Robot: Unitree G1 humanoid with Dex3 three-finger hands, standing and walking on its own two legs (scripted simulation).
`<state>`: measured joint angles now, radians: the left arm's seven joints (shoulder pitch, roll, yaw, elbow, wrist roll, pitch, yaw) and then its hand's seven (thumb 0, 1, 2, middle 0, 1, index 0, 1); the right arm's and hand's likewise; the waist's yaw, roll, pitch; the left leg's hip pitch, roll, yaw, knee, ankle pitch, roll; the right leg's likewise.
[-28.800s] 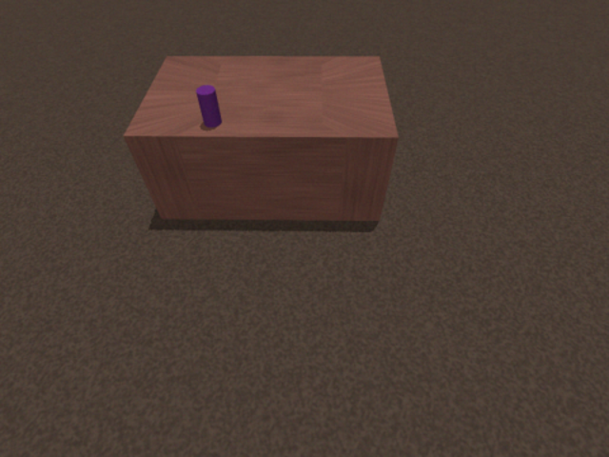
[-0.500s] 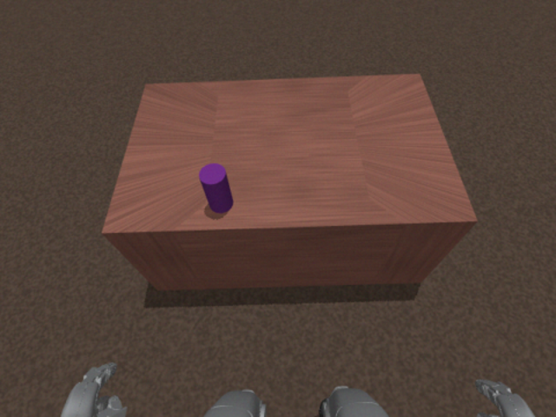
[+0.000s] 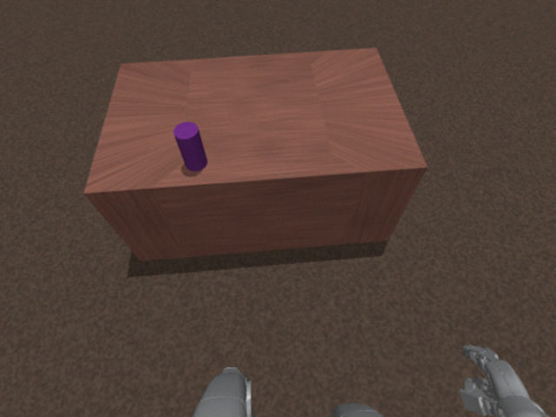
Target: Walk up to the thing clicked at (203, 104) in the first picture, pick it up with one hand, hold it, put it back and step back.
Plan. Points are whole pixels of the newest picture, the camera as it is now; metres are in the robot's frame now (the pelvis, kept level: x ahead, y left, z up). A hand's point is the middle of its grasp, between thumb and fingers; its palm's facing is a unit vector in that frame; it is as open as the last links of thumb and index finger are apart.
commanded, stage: step back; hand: left
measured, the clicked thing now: (191, 147) +0.78 +0.26 -0.23
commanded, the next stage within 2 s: stand in 1.80 s
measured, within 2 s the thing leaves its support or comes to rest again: neither
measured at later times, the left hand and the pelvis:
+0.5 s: hand out of the picture -0.05 +0.26 -0.13, palm faces +0.10 -0.92 -0.39, open 7.4 cm; pelvis -0.16 -0.02 +0.01, yaw +6 degrees
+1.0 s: hand out of the picture -0.26 +0.26 -0.13, palm faces +0.15 -0.88 -0.45, open 7.4 cm; pelvis -0.29 -0.04 +0.01, yaw +8 degrees
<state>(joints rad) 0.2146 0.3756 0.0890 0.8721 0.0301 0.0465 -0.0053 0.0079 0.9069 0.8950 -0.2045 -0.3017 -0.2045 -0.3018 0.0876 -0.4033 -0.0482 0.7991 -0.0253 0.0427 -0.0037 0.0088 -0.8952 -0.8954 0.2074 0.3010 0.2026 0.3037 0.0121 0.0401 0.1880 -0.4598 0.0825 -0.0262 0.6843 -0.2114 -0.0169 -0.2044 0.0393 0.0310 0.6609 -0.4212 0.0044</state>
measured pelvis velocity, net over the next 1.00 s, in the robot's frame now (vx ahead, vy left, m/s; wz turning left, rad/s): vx -0.29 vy -0.04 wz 0.14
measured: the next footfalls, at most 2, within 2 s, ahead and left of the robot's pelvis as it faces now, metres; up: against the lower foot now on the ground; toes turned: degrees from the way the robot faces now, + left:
left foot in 0.32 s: -0.10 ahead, +0.11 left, +0.00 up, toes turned +5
right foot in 0.64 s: -0.20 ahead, -0.15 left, +0.00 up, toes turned +7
